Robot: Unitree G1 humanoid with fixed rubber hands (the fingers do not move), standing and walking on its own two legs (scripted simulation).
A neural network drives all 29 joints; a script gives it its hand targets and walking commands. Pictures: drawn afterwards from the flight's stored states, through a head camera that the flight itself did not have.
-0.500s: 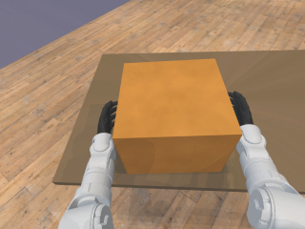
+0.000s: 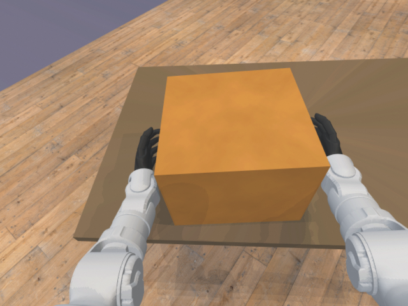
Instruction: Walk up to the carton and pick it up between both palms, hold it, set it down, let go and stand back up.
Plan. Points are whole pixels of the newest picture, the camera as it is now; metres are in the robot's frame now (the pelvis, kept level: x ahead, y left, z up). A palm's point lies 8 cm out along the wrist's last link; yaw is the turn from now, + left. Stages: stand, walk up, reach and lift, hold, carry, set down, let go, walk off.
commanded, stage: set down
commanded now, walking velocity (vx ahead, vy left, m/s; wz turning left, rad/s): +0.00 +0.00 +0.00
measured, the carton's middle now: (232, 146) +0.47 +0.02 +0.03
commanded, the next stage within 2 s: none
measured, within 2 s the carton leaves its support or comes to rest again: neither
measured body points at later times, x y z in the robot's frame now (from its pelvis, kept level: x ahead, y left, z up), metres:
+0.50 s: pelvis -0.01 -0.02 -0.02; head +0.06 -0.04 +0.43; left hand +0.39 +0.24 +0.06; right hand +0.47 -0.22 +0.07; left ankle -0.01 +0.12 -0.74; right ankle +0.03 -0.12 -0.74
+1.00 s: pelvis -0.02 -0.03 +0.00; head +0.01 -0.04 +0.44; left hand +0.39 +0.24 +0.14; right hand +0.46 -0.22 +0.16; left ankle -0.01 +0.12 -0.74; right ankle +0.03 -0.12 -0.74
